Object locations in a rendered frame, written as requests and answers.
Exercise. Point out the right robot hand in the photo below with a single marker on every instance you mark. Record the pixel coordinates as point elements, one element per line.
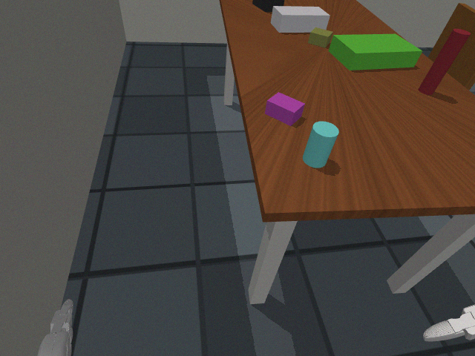
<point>452,328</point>

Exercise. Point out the left robot hand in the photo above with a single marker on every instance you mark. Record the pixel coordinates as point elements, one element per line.
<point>58,342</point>

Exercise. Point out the table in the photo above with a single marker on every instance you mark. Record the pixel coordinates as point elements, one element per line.
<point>398,153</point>

